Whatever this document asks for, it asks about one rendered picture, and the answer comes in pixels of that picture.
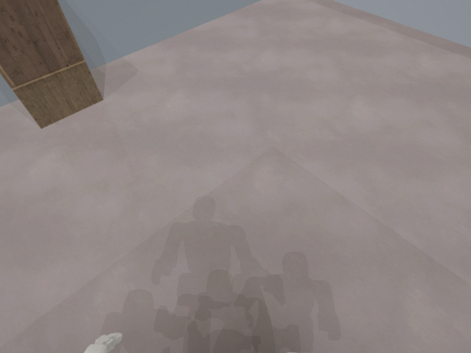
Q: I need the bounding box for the left robot hand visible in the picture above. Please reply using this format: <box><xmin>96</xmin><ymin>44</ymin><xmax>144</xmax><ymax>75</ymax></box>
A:
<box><xmin>84</xmin><ymin>332</ymin><xmax>122</xmax><ymax>353</ymax></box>

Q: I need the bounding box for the cupboard door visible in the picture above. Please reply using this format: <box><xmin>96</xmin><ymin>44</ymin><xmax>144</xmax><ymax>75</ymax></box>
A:
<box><xmin>0</xmin><ymin>0</ymin><xmax>81</xmax><ymax>85</ymax></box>

